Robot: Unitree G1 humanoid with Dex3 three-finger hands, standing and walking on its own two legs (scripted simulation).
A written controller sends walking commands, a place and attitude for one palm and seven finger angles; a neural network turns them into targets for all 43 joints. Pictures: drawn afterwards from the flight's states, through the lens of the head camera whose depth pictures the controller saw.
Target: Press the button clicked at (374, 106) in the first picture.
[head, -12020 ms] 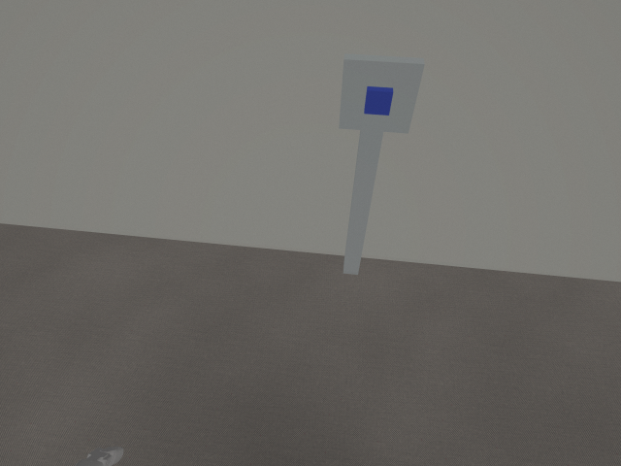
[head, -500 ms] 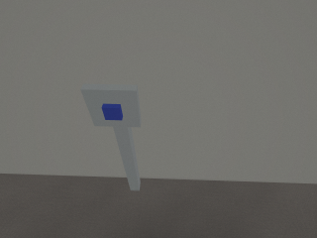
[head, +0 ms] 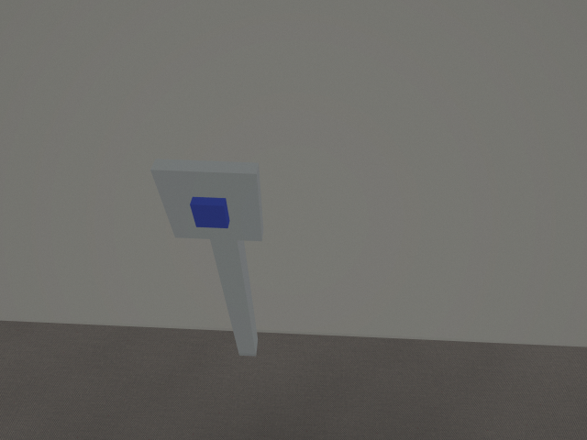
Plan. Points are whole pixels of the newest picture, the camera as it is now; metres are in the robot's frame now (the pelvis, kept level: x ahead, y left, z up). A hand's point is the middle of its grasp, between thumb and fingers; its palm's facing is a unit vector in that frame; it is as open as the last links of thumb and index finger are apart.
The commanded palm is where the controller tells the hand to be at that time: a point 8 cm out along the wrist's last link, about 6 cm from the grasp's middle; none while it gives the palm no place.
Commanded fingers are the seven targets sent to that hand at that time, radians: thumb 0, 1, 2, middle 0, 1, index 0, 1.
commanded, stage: look again from close up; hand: left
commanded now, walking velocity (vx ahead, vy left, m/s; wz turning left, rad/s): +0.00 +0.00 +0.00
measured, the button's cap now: (211, 211) +0.50 +0.18 +0.00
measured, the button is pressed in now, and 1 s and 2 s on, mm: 0 0 0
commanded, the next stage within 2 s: raise the hand and make a fist in 0.32 s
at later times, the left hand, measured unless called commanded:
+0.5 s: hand out of the picture +0.11 +0.24 -0.13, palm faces +0.20 -0.95 -0.24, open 7.4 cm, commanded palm +0.10 +0.28 -0.08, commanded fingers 0.00 0.90 0.90 -0.34 -0.45 -0.34 -0.45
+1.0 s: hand (147, 419) +0.16 +0.21 -0.06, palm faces +0.04 -1.00 -0.06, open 4.3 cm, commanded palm +0.13 +0.27 -0.05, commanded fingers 0.00 0.90 0.90 -1.02 -1.20 -1.02 -1.20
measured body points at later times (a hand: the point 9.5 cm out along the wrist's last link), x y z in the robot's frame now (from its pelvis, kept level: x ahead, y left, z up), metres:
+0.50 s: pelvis +0.01 +0.01 +0.00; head +0.01 +0.02 +0.45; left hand +0.10 +0.29 -0.11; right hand +0.08 -0.26 -0.13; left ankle +0.00 +0.10 -0.75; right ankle +0.03 -0.12 -0.75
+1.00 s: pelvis -0.01 -0.02 -0.11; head +0.07 +0.01 +0.33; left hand +0.16 +0.26 -0.06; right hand +0.23 -0.23 -0.18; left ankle +0.00 +0.10 -0.75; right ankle +0.03 -0.12 -0.75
